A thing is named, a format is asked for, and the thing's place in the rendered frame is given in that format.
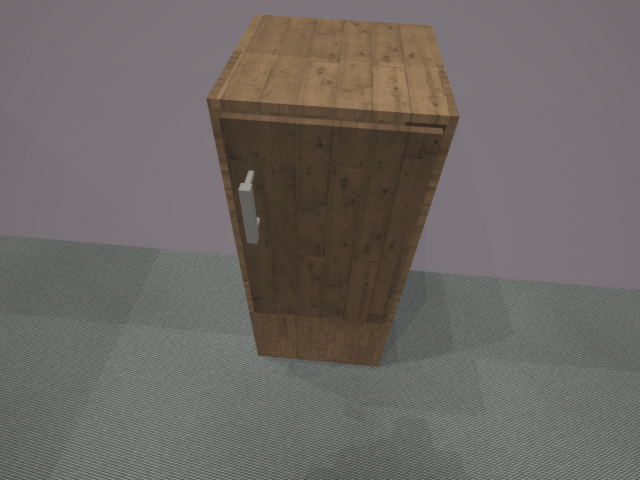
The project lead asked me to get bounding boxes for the handle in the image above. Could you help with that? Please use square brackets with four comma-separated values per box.
[238, 170, 260, 244]

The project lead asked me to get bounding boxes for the cupboard door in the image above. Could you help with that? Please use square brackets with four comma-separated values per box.
[219, 112, 444, 324]

